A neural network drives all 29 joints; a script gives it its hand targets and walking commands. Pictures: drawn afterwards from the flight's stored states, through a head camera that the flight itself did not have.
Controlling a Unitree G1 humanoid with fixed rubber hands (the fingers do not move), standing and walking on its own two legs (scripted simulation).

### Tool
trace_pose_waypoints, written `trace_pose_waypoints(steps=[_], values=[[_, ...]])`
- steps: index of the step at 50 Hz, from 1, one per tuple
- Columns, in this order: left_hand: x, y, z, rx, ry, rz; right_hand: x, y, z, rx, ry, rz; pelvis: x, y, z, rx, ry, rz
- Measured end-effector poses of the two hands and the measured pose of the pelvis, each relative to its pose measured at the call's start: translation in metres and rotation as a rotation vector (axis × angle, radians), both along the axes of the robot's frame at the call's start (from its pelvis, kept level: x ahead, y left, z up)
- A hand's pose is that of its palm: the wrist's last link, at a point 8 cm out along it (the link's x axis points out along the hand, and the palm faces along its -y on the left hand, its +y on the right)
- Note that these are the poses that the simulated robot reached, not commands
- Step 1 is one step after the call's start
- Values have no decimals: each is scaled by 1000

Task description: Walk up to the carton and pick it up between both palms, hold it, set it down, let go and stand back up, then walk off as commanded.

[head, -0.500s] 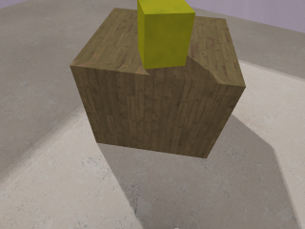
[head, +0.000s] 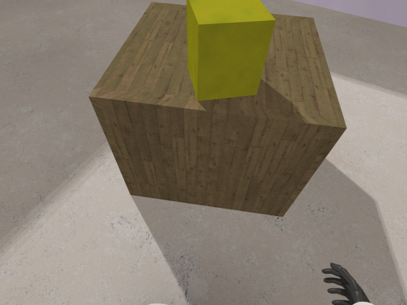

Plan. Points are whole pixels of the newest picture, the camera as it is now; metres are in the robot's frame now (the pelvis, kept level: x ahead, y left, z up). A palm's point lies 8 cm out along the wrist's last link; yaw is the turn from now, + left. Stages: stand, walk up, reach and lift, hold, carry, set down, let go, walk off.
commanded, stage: stand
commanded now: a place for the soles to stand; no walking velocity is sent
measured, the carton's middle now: (223, 47) +0.85 -0.03 +0.05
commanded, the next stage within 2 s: none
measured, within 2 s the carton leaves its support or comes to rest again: neither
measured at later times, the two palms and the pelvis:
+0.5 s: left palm out of the picture +0.02 +0.31 -0.10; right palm out of the picture +0.11 -0.29 -0.08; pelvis -0.04 +0.01 +0.00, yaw +0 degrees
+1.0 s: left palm out of the picture +0.04 +0.31 -0.09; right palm out of the picture +0.12 -0.29 -0.08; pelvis -0.03 +0.00 +0.00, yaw +0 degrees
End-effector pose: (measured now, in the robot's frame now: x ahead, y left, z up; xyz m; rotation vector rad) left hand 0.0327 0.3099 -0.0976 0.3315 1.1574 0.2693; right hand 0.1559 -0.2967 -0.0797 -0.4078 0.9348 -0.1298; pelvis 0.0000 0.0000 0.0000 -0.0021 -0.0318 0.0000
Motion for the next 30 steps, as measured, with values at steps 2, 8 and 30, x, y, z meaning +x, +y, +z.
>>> trace_pose_waypoints(steps=[2, 8, 30], values=[[3, 1, 0, -1, -4, 0, 2, 1, 1, 0, -2, 0, 1, 1, 0, -1, 1, 0], [12, 2, 1, -2, -38, -5, 0, 2, 2, -1, -14, 1, -4, 2, 0, -2, -6, -1], [-17, 6, 2, -27, -91, -16, -50, 5, 4, 2, -1, -23, -45, 8, 1, -12, -50, -3]])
